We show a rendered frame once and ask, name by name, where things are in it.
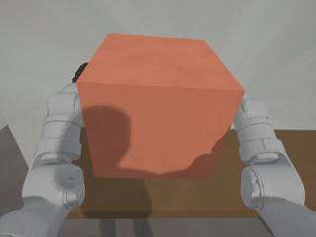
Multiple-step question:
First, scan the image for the table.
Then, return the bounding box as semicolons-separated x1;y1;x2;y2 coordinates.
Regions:
65;126;316;219

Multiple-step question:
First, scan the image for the carton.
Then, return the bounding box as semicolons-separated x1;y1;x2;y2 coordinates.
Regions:
76;33;245;180

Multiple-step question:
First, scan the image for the left robot forearm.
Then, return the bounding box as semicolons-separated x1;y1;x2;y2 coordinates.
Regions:
22;82;83;205

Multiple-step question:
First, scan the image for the robot left upper arm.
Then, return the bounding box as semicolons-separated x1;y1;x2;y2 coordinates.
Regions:
0;164;86;237

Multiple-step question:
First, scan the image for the robot right upper arm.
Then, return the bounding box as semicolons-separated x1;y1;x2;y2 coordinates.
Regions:
240;164;316;237

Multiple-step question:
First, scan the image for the robot left hand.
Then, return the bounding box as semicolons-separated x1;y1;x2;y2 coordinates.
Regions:
72;62;89;83

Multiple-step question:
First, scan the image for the right robot forearm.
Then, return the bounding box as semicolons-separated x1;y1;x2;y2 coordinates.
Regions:
233;93;305;202

